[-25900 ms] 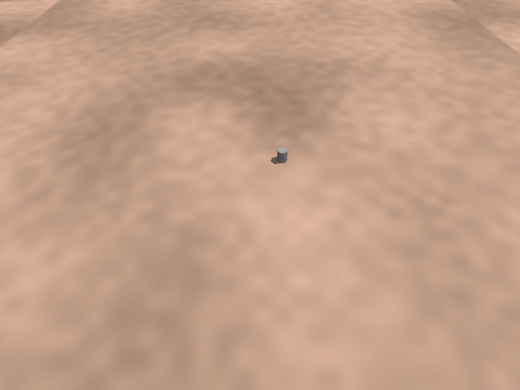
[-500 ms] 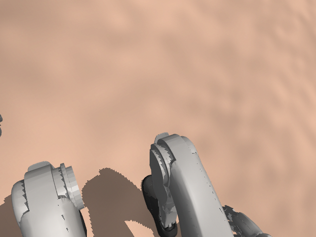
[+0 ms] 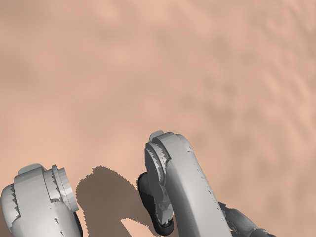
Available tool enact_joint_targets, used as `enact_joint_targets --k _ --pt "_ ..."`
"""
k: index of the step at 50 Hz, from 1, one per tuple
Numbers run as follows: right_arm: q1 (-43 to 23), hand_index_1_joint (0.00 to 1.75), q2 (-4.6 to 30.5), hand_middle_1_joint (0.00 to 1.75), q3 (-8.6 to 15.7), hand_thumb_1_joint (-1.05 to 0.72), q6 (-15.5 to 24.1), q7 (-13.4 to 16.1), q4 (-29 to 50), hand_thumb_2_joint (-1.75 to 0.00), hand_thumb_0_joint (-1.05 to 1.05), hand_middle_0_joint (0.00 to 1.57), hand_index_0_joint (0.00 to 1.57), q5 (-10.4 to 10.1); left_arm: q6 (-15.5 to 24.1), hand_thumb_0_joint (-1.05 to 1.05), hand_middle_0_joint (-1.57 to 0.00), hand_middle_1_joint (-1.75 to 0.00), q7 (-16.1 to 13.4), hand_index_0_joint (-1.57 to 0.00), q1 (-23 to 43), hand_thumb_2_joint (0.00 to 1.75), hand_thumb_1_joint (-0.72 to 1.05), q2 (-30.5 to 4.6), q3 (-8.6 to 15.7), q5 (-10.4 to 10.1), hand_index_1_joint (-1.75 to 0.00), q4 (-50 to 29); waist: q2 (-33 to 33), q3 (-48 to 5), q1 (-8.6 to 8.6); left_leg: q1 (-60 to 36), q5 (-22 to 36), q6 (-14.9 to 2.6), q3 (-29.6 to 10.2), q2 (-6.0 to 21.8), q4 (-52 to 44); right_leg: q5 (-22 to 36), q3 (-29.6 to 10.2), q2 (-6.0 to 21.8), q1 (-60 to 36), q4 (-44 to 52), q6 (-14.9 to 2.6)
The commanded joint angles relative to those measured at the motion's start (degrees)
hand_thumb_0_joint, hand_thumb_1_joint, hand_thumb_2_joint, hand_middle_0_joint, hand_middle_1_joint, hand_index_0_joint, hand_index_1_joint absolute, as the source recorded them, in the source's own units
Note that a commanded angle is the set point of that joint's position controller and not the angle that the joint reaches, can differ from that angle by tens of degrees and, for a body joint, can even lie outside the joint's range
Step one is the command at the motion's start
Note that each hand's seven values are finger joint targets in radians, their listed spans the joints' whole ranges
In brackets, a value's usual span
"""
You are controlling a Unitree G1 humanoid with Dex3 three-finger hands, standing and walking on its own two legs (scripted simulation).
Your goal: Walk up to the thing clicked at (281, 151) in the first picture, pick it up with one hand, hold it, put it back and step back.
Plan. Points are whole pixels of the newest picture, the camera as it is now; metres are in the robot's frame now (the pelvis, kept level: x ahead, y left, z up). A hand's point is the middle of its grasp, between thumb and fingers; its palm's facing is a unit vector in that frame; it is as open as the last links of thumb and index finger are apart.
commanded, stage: rest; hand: left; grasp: from above
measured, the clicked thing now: out of the picture +0.42 +0.35 -0.25
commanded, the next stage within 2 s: open in 0.14 s
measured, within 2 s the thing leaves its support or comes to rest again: neither
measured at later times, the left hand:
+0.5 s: hand out of the picture +0.40 +0.33 -0.23, palm faces -0.42 -0.16 -0.89, open 8.7 cm
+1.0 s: hand out of the picture +0.40 +0.34 -0.23, palm faces -0.44 -0.18 -0.88, open 13.2 cm
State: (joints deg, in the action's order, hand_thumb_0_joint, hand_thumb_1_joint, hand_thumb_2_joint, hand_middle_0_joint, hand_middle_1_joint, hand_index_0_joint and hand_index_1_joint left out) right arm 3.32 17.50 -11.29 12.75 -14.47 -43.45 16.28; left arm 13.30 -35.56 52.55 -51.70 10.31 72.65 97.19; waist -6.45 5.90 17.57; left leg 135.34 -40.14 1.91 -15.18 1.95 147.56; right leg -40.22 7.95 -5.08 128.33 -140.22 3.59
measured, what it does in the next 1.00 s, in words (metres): stands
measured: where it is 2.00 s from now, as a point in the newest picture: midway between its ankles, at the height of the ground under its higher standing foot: (120, 232)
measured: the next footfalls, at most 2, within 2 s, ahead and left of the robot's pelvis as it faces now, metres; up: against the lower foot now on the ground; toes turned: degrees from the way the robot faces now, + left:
none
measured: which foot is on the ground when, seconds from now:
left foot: down 0.00-1.00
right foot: down 0.00-1.00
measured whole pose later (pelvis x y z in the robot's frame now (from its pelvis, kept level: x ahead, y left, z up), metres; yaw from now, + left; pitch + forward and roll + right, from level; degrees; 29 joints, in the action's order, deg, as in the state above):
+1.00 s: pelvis +0.00 +0.00 +0.00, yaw -1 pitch +25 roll -13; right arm 3.0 18.1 -14.0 14.4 -15.8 -43.3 17.0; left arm 14.4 -35.3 52.3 -53.8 9.1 71.3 97.2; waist -7.6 7.5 17.9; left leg 134.4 -40.4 1.8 -16.3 2.0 147.7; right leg -39.9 8.9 -5.4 127.0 -139.4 4.0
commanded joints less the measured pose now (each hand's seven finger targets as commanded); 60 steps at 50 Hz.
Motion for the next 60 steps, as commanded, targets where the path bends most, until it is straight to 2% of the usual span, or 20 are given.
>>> enact_joint_targets --k 1,3,4,8,12,19,23,27,28,30,34,41,45,46,47,54,56,57,58,60 --pt "10.5 0.30 17.2 0.30 4.3 -0.90 -0.1 0.5 0.0 -0.90 0.00 0.20 0.20 0.1 1.5 0.00 -0.99 -0.64 -1.5 -1.05 12.1 0.55 0.71 -14.1 1.5 -1.1 -0.58 -6.2 24.6 -36.4 0.82 -27.3 10.8 -2.46 7.6 1.0 -14.7 15.1 7.2 -1.5 -19.5 14.0 -4.37" --pt "10.1 0.30 16.6 0.30 3.6 -0.90 -0.5 0.6 -0.1 -0.90 0.00 0.20 0.20 0.2 2.0 0.00 -0.99 -0.65 -1.6 -1.05 11.3 0.55 0.72 -13.2 0.7 -1.2 -0.58 -5.0 24.1 -36.5 0.95 -26.8 11.2 -2.59 7.6 1.1 -14.3 15.8 6.9 -1.6 -20.3 14.0 -4.27" --pt "9.7 0.30 17.3 0.30 3.9 -0.90 -0.2 0.5 0.2 -0.90 0.00 0.20 0.20 0.3 2.3 0.00 -0.98 -0.65 -1.4 -1.04 14.1 0.55 0.71 -11.7 -1.6 -0.8 -0.59 -4.8 24.2 -34.4 2.63 -26.8 10.3 -2.47 7.5 1.0 -13.7 15.3 7.4 -1.3 -17.8 13.2 -4.29" --pt "9.4 0.30 17.4 0.30 2.8 -0.90 -0.4 0.6 0.1 -0.90 0.00 0.20 0.20 0.4 3.1 0.00 -0.97 -0.64 -2.3 -1.04 11.7 0.53 0.71 -14.3 0.1 -0.6 -0.57 -3.2 23.5 -33.9 1.37 -26.0 9.7 -2.58 7.3 1.1 -14.2 14.4 7.3 -1.7 -19.0 14.1 -4.21" --pt "9.1 0.30 18.0 0.30 2.3 -0.90 -0.1 0.5 0.6 -0.90 0.00 0.20 0.20 0.9 3.3 0.00 -0.98 -0.63 -3.1 -1.04 13.0 0.52 0.72 -14.5 -0.9 0.2 -0.56 -3.1 24.1 -32.7 2.14 -25.9 8.7 -2.52 7.3 1.1 -14.3 13.5 7.4 -1.7 -18.2 14.0 -4.25" --pt "8.1 0.30 18.9 0.30 2.6 -0.89 0.9 0.4 0.9 -0.90 0.00 0.20 0.20 1.2 2.8 0.00 -0.58 -0.68 -4.5 -0.63 14.0 0.56 0.17 -13.2 -2.2 0.0 -0.63 -3.9 24.8 -32.4 2.43 -26.8 7.5 -2.18 6.6 1.1 -15.1 12.2 8.3 -1.9 -16.9 13.7 -4.43" --pt "7.7 0.30 18.9 0.30 3.0 -0.89 1.4 0.2 0.6 -0.90 0.00 0.20 0.20 1.1 2.0 0.00 -0.45 -0.73 -5.4 -0.50 13.0 0.59 0.00 -14.0 -1.4 0.4 -0.68 -4.2 26.1 -33.4 1.46 -27.7 7.4 -1.84 6.6 1.4 -15.6 11.8 8.1 -2.2 -17.0 13.7 -4.72" --pt "7.6 0.30 18.8 0.30 2.6 -0.89 2.1 -0.6 1.1 -0.90 0.00 0.20 0.20 1.2 0.9 0.00 -0.37 -0.77 -5.8 -0.40 14.1 0.68 -0.13 -13.6 -2.1 0.8 -0.74 -4.0 27.3 -33.4 2.11 -28.1 9.0 -1.85 6.7 1.3 -14.9 14.0 8.2 -2.1 -16.8 12.9 -4.53" --pt "7.8 0.30 18.8 0.30 2.5 -0.89 1.9 -0.5 0.3 -0.90 0.00 0.20 0.20 1.0 0.6 0.00 -0.35 -0.77 -6.2 -0.37 13.5 0.70 -0.16 -15.7 -0.1 0.4 -0.75 -4.1 26.4 -34.0 1.58 -27.7 9.6 -1.89 6.5 1.5 -15.1 14.3 8.3 -2.1 -17.7 13.2 -4.47" --pt "7.4 0.30 19.0 0.30 2.8 -0.89 2.5 -0.8 0.8 -0.90 0.00 0.20 0.20 0.7 0.1 0.00 -0.33 -0.79 -5.9 -0.34 14.2 0.76 -0.20 -14.3 -1.3 0.1 -0.78 -4.2 27.2 -33.2 1.91 -28.1 10.2 -1.80 6.8 1.3 -14.4 14.9 8.1 -1.8 -16.8 12.6 -4.41" --pt "8.3 0.30 19.2 0.30 2.8 -0.89 2.5 -0.9 0.2 -0.90 0.00 0.20 0.20 1.0 -0.6 0.00 -0.28 -0.84 -5.9 -0.28 11.9 0.81 -0.27 -16.3 1.4 -0.2 -0.83 -3.7 27.5 -33.8 1.24 -27.8 10.4 -1.83 6.7 1.4 -15.3 14.8 8.2 -2.0 -18.2 13.3 -4.47" --pt "8.7 0.30 18.7 0.30 3.2 -0.89 2.7 -1.2 0.5 -0.90 0.00 0.20 0.20 0.7 -0.5 0.00 -0.19 -0.92 -2.8 -0.20 13.5 0.89 -0.37 -14.6 -0.2 -1.5 -0.91 -4.1 27.0 -33.0 2.55 -28.0 9.2 -1.94 6.5 1.2 -15.1 13.9 8.2 -1.5 -17.6 13.0 -4.49" --pt "9.3 0.30 18.4 0.30 2.8 -0.89 2.1 -0.9 0.3 -0.90 0.00 0.20 0.20 0.3 0.9 0.00 -0.14 -0.95 -1.8 -0.15 12.3 0.91 -0.41 -14.9 -0.1 -2.4 -0.95 -5.6 25.5 -35.1 1.72 -27.3 11.0 -2.38 6.7 1.3 -14.4 15.7 7.2 -1.8 -20.7 14.1 -4.24" --pt "9.9 0.30 18.0 0.30 2.4 -0.89 2.0 -1.0 0.3 -0.90 0.00 0.20 0.20 0.6 1.3 0.00 -0.14 -0.95 -1.6 -0.14 13.0 0.93 -0.42 -14.1 -0.7 -2.3 -0.95 -5.8 25.4 -34.7 2.62 -27.6 11.5 -2.34 6.7 1.2 -14.2 16.5 7.7 -1.6 -20.5 13.8 -4.12" --pt "9.1 0.30 18.2 0.30 2.6 -0.89 1.9 -0.8 0.1 -0.90 0.00 0.20 0.20 0.3 1.8 0.00 -0.11 -0.96 -1.6 -0.12 12.9 0.93 -0.44 -14.4 -0.8 -2.6 -0.96 -6.6 25.5 -35.2 1.86 -27.7 11.2 -2.29 6.5 1.4 -14.2 16.0 7.6 -1.7 -20.4 14.0 -4.17" --pt "8.8 0.30 18.4 0.30 2.1 -0.88 0.6 -0.3 0.4 -0.90 0.00 0.20 0.20 0.6 3.3 0.00 -0.08 -1.04 -3.3 -0.09 11.5 0.99 -0.45 -16.2 0.6 0.0 -1.03 -6.4 28.1 -36.0 1.26 -29.9 12.7 -1.72 6.5 1.5 -15.0 17.2 8.1 -2.1 -20.2 13.0 -4.52" --pt "8.3 0.30 18.5 0.30 2.1 -0.88 0.8 -0.6 0.9 -0.90 0.00 0.20 0.20 0.8 3.0 0.00 -0.07 -1.05 -3.9 -0.09 12.8 0.98 -0.44 -15.1 -0.5 0.4 -1.03 -5.6 26.1 -32.5 2.32 -27.2 9.9 -2.09 6.6 1.4 -14.4 14.9 8.2 -1.8 -18.2 13.1 -4.38" --pt "8.1 0.30 18.9 0.30 2.7 -0.88 0.6 -0.4 0.8 -0.90 0.00 0.20 0.20 0.8 2.7 0.00 -0.06 -1.05 -4.4 -0.08 12.1 0.97 -0.44 -15.2 -0.2 0.5 -1.03 -6.2 26.4 -33.7 1.46 -27.0 10.0 -2.20 6.9 1.5 -14.5 14.8 7.4 -2.1 -19.1 14.0 -4.45" --pt "8.0 0.30 19.0 0.30 2.5 -0.88 0.9 -0.4 1.1 -0.90 0.00 0.20 0.20 0.7 2.5 0.00 -0.06 -1.05 -4.7 -0.08 13.2 0.98 -0.45 -15.6 -0.3 0.6 -1.03 -5.5 25.5 -32.1 2.32 -26.4 9.0 -2.30 6.9 1.3 -14.0 14.0 8.0 -1.8 -17.2 13.5 -4.32" --pt "8.0 0.30 19.0 0.30 2.6 -0.88 1.3 -0.5 1.3 -0.90 0.00 0.20 0.20 0.7 2.1 0.00 -0.06 -1.05 -5.1 -0.08 12.9 0.97 -0.44 -14.6 -0.8 0.5 -1.03 -5.1 25.9 -32.5 2.02 -27.0 8.8 -2.10 6.8 1.4 -15.0 13.3 7.8 -2.0 -17.5 13.9 -4.52"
